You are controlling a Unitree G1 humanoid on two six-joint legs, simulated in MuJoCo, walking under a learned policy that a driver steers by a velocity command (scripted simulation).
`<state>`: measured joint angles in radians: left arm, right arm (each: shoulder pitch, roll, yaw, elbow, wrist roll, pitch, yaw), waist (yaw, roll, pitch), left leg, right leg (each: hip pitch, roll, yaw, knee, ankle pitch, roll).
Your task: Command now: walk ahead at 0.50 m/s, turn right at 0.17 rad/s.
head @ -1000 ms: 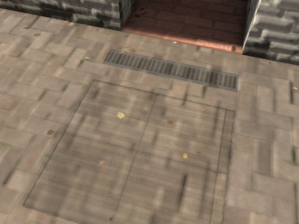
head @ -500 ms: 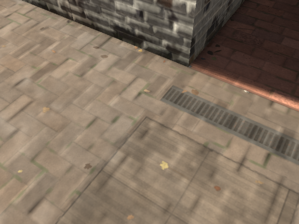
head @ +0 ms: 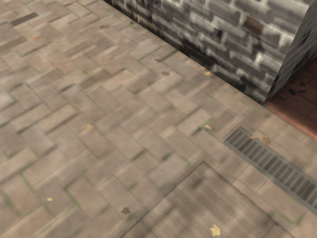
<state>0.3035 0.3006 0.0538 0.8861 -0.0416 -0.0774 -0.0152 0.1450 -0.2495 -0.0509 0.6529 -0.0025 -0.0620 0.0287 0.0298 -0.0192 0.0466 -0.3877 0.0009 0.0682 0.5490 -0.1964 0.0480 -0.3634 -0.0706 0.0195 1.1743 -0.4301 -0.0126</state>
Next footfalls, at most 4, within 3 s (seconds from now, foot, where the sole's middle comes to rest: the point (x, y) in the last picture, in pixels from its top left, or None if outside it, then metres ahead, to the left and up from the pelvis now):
0.42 right None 0.38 -0.17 -0.77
0.92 left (185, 179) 0.71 -0.09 -0.77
1.42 right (267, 178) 0.73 -0.47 -0.77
1.82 left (261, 134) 0.98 -0.48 -0.77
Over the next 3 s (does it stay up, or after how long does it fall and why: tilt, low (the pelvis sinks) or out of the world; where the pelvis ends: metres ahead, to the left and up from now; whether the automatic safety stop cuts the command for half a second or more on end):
stays up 0.96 -0.96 0.01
